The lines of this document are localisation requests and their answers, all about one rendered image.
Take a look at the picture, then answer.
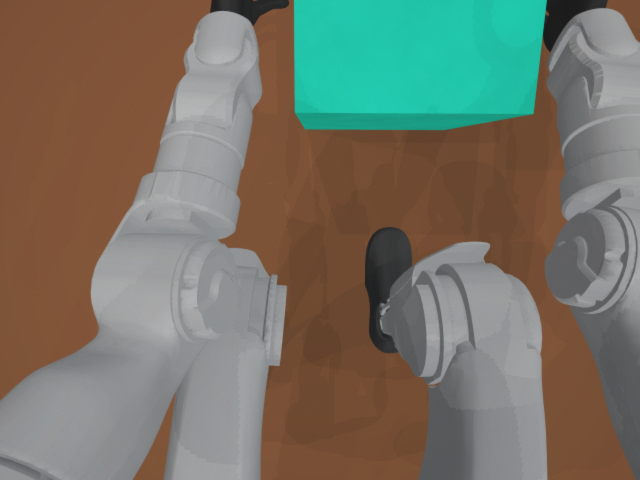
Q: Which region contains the carton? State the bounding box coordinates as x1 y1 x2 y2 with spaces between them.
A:
294 0 547 130

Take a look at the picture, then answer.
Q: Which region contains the robot right forearm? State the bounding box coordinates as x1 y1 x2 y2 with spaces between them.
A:
547 8 640 221

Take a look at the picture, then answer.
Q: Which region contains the robot left forearm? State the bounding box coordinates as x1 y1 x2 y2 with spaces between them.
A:
91 11 262 301

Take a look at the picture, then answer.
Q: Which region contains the left robot upper arm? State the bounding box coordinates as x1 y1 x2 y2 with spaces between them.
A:
0 233 242 480

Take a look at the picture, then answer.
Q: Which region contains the robot left shin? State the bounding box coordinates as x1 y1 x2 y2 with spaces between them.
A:
229 248 270 278

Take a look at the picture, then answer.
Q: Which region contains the robot left hand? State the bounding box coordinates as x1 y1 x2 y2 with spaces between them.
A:
210 0 289 26

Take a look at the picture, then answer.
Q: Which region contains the robot right foot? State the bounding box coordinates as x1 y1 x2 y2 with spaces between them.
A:
365 227 412 353

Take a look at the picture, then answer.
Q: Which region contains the robot right hand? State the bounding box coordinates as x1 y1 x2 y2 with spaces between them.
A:
543 0 608 52

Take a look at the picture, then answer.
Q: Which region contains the right robot upper arm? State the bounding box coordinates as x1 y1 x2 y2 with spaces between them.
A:
545 205 640 480

